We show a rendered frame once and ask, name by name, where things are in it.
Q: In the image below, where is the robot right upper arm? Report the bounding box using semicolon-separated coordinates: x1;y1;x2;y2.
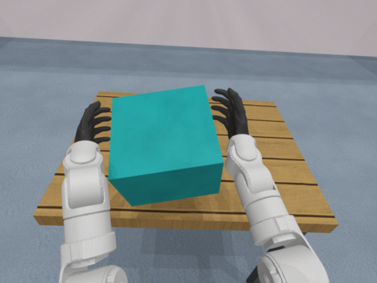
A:
257;245;329;283

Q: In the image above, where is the left robot hand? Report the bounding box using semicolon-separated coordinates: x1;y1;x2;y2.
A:
74;101;111;144

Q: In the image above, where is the robot left upper arm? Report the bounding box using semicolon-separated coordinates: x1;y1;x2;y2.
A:
64;265;128;283

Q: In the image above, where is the table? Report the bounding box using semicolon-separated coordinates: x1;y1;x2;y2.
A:
33;91;339;283

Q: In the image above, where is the right robot hand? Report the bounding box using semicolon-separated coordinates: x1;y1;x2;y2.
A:
211;88;249;139

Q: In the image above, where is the carton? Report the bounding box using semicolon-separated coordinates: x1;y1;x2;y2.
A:
108;85;224;206

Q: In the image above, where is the robot left forearm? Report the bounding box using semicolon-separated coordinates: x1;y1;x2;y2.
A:
59;140;117;283

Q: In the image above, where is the robot right forearm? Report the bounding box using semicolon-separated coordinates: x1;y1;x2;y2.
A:
225;134;330;283

